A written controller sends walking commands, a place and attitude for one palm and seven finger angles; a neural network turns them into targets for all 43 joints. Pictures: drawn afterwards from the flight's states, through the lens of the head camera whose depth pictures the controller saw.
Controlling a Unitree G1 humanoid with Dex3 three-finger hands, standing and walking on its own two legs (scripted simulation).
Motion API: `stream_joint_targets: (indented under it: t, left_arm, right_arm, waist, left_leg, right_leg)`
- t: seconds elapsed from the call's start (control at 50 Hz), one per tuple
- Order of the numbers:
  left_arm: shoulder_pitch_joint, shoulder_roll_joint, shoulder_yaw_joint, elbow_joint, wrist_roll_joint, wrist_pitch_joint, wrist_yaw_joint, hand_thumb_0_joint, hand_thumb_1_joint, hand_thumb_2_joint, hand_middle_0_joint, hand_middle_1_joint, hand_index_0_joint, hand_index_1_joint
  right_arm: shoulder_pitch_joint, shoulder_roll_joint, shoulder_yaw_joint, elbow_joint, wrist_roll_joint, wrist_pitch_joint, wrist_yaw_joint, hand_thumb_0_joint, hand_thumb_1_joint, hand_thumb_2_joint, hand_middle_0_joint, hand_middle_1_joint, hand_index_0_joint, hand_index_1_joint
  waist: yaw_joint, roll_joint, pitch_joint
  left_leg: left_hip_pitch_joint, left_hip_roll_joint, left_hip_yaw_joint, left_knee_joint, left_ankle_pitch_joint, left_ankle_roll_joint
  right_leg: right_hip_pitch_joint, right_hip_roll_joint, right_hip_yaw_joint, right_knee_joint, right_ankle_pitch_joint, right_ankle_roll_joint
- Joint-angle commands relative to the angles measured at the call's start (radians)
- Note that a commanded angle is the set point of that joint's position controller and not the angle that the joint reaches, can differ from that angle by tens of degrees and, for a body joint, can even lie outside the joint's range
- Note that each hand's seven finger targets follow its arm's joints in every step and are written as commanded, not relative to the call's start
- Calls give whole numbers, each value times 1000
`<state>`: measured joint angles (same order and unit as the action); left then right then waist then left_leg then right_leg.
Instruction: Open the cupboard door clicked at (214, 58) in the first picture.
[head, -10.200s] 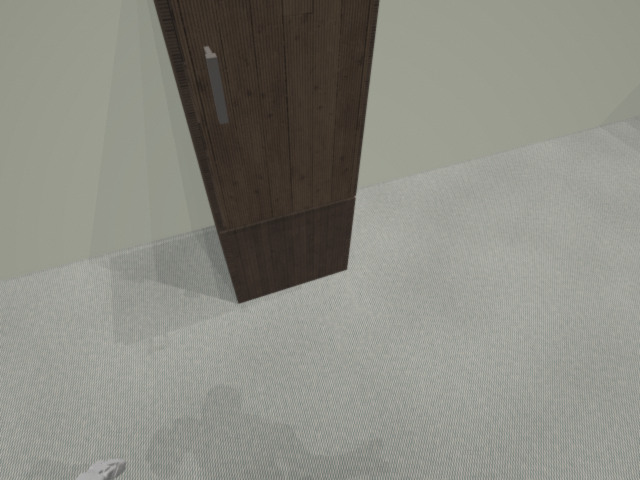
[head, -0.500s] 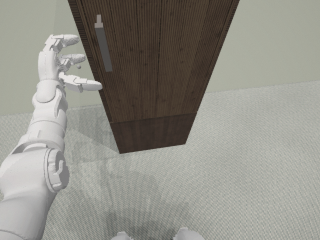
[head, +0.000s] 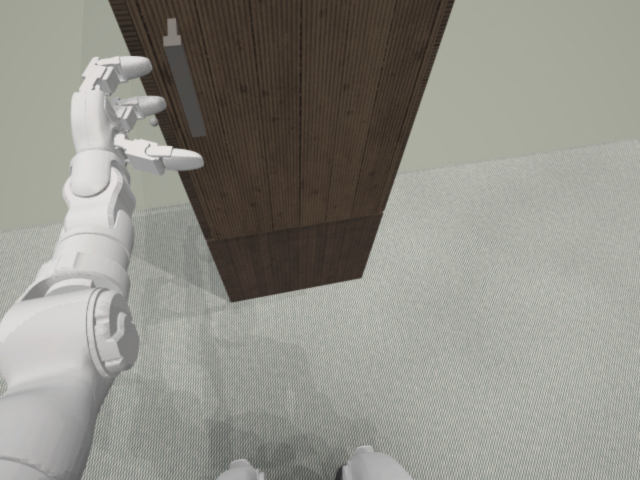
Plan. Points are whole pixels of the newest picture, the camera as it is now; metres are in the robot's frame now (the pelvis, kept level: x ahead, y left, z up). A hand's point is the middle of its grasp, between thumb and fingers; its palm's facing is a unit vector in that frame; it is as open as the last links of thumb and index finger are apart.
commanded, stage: slide the fingers in behind the handle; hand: left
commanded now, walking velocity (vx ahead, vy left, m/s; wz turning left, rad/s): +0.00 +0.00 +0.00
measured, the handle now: (186, 81) +0.59 +0.12 +0.12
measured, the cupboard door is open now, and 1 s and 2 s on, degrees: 0 0 0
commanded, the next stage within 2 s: close the thumb around the handle in 1.34 s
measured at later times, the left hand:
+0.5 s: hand (178, 121) +0.53 +0.12 +0.12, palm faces +0.11 -0.99 +0.01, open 14.0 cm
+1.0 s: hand (209, 113) +0.54 +0.09 +0.12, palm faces +0.10 -0.99 +0.00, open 14.0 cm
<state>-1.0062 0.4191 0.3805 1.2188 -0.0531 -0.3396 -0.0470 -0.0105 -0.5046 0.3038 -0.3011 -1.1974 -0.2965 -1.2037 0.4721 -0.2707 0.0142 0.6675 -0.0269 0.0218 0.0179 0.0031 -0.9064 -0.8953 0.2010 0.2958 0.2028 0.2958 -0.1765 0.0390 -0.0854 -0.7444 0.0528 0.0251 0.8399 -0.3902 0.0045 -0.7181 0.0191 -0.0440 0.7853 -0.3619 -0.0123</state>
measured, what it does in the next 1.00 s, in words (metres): stands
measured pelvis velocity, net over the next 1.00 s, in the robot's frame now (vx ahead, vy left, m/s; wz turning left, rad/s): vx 0.01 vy -0.01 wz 0.00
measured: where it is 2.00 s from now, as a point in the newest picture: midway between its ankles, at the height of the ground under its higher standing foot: outside the picture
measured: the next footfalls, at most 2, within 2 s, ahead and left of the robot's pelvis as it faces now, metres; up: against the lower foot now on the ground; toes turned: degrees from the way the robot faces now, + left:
none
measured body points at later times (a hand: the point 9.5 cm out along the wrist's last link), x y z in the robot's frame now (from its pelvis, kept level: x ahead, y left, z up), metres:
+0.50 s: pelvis +0.00 +0.00 +0.00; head +0.10 +0.00 +0.44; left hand +0.52 +0.18 +0.12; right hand +0.00 -0.26 -0.12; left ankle +0.00 +0.11 -0.70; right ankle +0.00 -0.12 -0.70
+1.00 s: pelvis +0.01 -0.01 +0.00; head +0.12 -0.01 +0.44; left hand +0.53 +0.14 +0.12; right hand -0.02 -0.26 -0.12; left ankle +0.00 +0.11 -0.70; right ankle +0.00 -0.12 -0.70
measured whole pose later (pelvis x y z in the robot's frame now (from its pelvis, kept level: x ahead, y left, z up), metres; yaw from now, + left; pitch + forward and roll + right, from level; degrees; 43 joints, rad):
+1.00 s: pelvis +0.01 -0.01 +0.00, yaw +0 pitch +18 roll -1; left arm -1.04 0.29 0.31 1.21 -0.02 -0.35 0.11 -0.01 -0.50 0.30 -0.31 -1.20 -0.30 -1.21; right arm 0.46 -0.25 0.00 0.67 -0.05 0.02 0.05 0.00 -0.91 -0.90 0.20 0.30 0.20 0.30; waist -0.18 0.05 -0.10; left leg -0.75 0.05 0.02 0.83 -0.40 0.00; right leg -0.74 0.02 -0.04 0.80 -0.38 -0.02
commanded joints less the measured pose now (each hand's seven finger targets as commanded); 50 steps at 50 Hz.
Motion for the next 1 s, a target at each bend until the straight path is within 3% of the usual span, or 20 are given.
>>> stream_joint_targets:
  t: [0.0, 0.04, 0.08, 0.12, 0.18, 0.2, 0.34, 0.4, 0.42, 0.48, 0.52, 0.58, 0.62, 0.64, 0.68, 0.72, 0.78, 0.82, 0.88, 0.98]
  left_arm:
    - [-521, 215, -2, -223, 12, -74, 31, 0, -500, 300, -300, -1200, -300, -1200]
    - [-512, 212, 2, -229, 21, -81, 42, 0, -500, 300, -300, -1200, -300, -1200]
    - [-487, 215, 14, -190, 20, -76, 51, 0, -500, 300, -300, -1200, -300, -1200]
    - [-518, 241, 27, -203, 26, -75, 55, 0, -500, 300, -300, -1200, -300, -1200]
    - [-516, 193, -3, -273, 24, -95, 57, 0, -500, 300, -300, -1200, -300, -1200]
    - [-501, 147, -30, -264, 16, -96, 56, 0, -500, 300, -300, -1200, -300, -1200]
    - [-535, 138, -34, -200, 16, -62, 78, 0, -500, 300, -300, -1200, -300, -1200]
    - [-574, 117, -53, -243, 23, -88, 90, 0, -500, 300, -300, -1200, -300, -1200]
    - [-578, 93, -70, -224, 23, -89, 94, 0, -500, 300, -300, -1200, -300, -1200]
    - [-565, 130, -36, -172, 29, -85, 107, 0, -500, 300, -300, -1200, -300, -1200]
    - [-592, 90, -80, -175, 37, -77, 110, 0, -500, 300, -300, -1200, -300, -1200]
    - [-643, 82, -80, -213, 38, -86, 130, 0, -500, 300, -300, -1200, -300, -1200]
    - [-608, 98, -55, -205, 36, -87, 140, 0, -500, 300, -300, -1200, -300, -1200]
    - [-602, 73, -72, -187, 37, -83, 141, 0, -500, 300, -300, -1200, -300, -1200]
    - [-580, 117, -38, -150, 46, -74, 149, 0, -500, 300, -300, -1200, -300, -1200]
    - [-596, 105, -52, -194, 58, -77, 157, 0, -500, 300, -300, -1200, -300, -1200]
    - [-583, 110, -39, -233, 56, -90, 165, 0, -500, 300, -300, -1200, -300, -1200]
    - [-551, 92, -44, -237, 49, -88, 158, 0, -500, 300, -300, -1200, -300, -1200]
    - [-586, 32, -90, -233, 42, -81, 152, 0, -500, 300, -300, -1200, -300, -1200]
    - [-565, 37, -76, -222, 41, -81, 171, 0, -500, 300, -300, -1200, -300, -1200]
  right_arm:
    - [139, -161, -58, -56, -8, -20, -6, 0, -900, -900, 200, 300, 200, 300]
    - [135, -159, -60, -57, -11, -22, -2, 0, -900, -900, 200, 300, 200, 300]
    - [137, -162, -58, -58, -13, -20, -2, 0, -900, -900, 200, 300, 200, 300]
    - [136, -163, -58, -61, -12, -19, -3, 0, -900, -900, 200, 300, 200, 300]
    - [131, -153, -62, -70, -13, -21, 2, 0, -900, -900, 200, 300, 200, 300]
    - [125, -150, -64, -68, -13, -22, 5, 0, -900, -900, 200, 300, 200, 300]
    - [122, -155, -61, -54, -10, -17, 1, 0, -900, -900, 200, 300, 200, 300]
    - [120, -148, -63, -52, -16, -24, 4, 0, -900, -900, 200, 300, 200, 300]
    - [116, -146, -61, -47, -15, -27, 6, 0, -900, -900, 200, 300, 200, 300]
    - [127, -155, -61, -39, -19, -26, 4, 0, -900, -900, 200, 300, 200, 300]
    - [118, -150, -59, -44, -18, -26, 7, 0, -900, -900, 200, 300, 200, 300]
    - [135, -152, -61, -41, -27, -27, 8, 0, -900, -900, 200, 300, 200, 300]
    - [138, -152, -64, -41, -28, -27, 11, 0, -900, -900, 200, 300, 200, 300]
    - [138, -149, -62, -41, -30, -27, 15, 0, -900, -900, 200, 300, 200, 300]
    - [150, -156, -62, -38, -30, -21, 12, 0, -900, -900, 200, 300, 200, 300]
    - [147, -150, -62, -49, -32, -20, 15, 0, -900, -900, 200, 300, 200, 300]
    - [157, -148, -67, -52, -35, -17, 19, 0, -900, -900, 200, 300, 200, 300]
    - [153, -144, -70, -54, -32, -15, 21, 0, -900, -900, 200, 300, 200, 300]
    - [152, -140, -71, -44, -28, -15, 21, 0, -900, -900, 200, 300, 200, 300]
    - [154, -140, -71, -35, -29, -17, 22, 0, -900, -900, 200, 300, 200, 300]
  waist:
    - [-12, 48, -428]
    - [-2, 70, -441]
    - [-6, 14, -420]
    - [-5, 23, -432]
    - [5, 77, -500]
    - [-3, 62, -497]
    - [-22, 2, -405]
    - [-18, 65, -466]
    - [-29, 63, -449]
    - [-31, 5, -431]
    - [-40, 58, -424]
    - [-47, 52, -477]
    - [-34, 47, -510]
    - [-36, 47, -494]
    - [-35, -7, -461]
    - [-28, 37, -503]
    - [-20, 31, -532]
    - [-16, 19, -522]
    - [-37, 27, -478]
    - [-27, 12, -461]
  left_leg:
    - [299, -43, -49, -70, 325, 26]
    - [311, -43, -48, -65, 337, 23]
    - [286, -44, -45, -65, 329, 27]
    - [269, -46, -40, -62, 328, 28]
    - [343, -45, -44, -51, 408, 21]
    - [355, -43, -45, -49, 415, 19]
    - [280, -45, -41, -61, 326, 26]
    - [330, -48, -49, -51, 358, 20]
    - [331, -47, -49, -46, 353, 20]
    - [289, -49, -50, -45, 336, 25]
    - [290, -49, -47, -48, 315, 21]
    - [327, -47, -61, -41, 362, 20]
    - [331, -46, -56, -34, 398, 18]
    - [318, -49, -53, -36, 388, 18]
    - [267, -50, -47, -39, 368, 25]
    - [286, -53, -43, -39, 381, 23]
    - [300, -55, -37, -35, 429, 25]
    - [294, -55, -30, -37, 431, 25]
    - [299, -55, -27, -43, 403, 26]
    - [296, -56, -29, -50, 399, 25]
  right_leg:
    - [150, 35, 10, -78, 327, 2]
    - [145, 35, 9, -72, 329, -1]
    - [158, 36, 9, -74, 336, 0]
    - [174, 32, 16, -70, 352, 3]
    - [175, 35, 10, -55, 397, -3]
    - [163, 37, 6, -57, 400, 0]
    - [148, 34, 9, -76, 350, 4]
    - [141, 32, 10, -62, 360, -1]
    - [117, 33, 8, -64, 351, 0]
    - [131, 34, 10, -63, 348, 2]
    - [107, 30, 10, -65, 326, 3]
    - [106, 33, 2, -50, 345, 1]
    - [128, 33, 4, -46, 383, 2]
    - [127, 35, 4, -49, 380, 3]
    - [154, 34, 8, -52, 390, 4]
    - [159, 32, 10, -48, 402, 4]
    - [196, 35, 13, -44, 461, 3]
    - [212, 36, 14, -50, 480, 5]
    - [188, 36, 12, -65, 456, 4]
    - [188, 37, 10, -67, 446, 3]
